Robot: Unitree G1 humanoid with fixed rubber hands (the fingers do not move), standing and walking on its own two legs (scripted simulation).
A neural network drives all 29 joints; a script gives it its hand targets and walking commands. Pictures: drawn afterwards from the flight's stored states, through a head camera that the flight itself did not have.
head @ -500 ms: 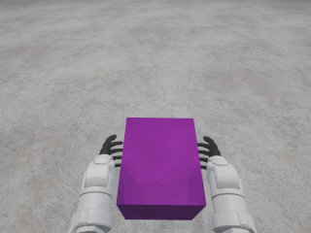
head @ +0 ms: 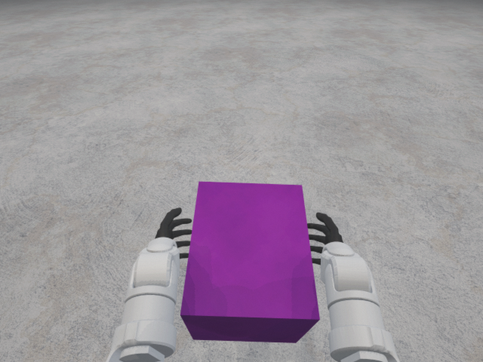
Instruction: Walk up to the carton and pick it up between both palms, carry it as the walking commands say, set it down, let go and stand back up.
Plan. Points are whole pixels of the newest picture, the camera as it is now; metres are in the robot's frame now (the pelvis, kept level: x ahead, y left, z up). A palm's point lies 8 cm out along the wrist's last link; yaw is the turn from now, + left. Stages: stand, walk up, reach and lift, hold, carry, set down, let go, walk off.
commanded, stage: hold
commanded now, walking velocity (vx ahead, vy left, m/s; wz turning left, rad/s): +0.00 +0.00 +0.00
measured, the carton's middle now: (247, 262) +0.33 +0.00 -0.02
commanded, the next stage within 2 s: carry in 1.14 s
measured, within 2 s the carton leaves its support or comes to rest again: neither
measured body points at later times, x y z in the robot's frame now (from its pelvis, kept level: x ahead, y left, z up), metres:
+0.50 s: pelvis +0.00 +0.00 +0.00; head -0.06 -0.01 +0.45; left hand +0.30 +0.15 +0.05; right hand +0.30 -0.15 +0.05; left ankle +0.02 +0.11 -0.74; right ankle +0.05 -0.10 -0.74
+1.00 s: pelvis +0.00 +0.00 +0.00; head -0.07 -0.01 +0.45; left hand +0.30 +0.15 +0.05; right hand +0.30 -0.15 +0.05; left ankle +0.02 +0.11 -0.74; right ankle +0.05 -0.10 -0.74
